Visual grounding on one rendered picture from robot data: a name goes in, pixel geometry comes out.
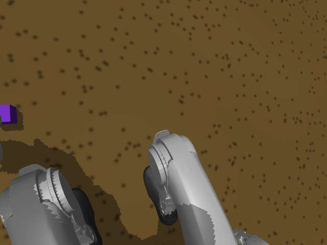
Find right robot hand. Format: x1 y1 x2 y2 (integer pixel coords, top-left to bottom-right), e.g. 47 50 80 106
233 229 270 245

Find cube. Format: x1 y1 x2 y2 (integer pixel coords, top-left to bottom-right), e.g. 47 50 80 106
0 105 17 125

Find right robot foot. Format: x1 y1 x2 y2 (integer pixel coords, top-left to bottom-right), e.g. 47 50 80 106
143 166 178 226

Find left robot foot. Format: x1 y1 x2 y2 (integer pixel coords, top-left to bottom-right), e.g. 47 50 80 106
72 188 102 245

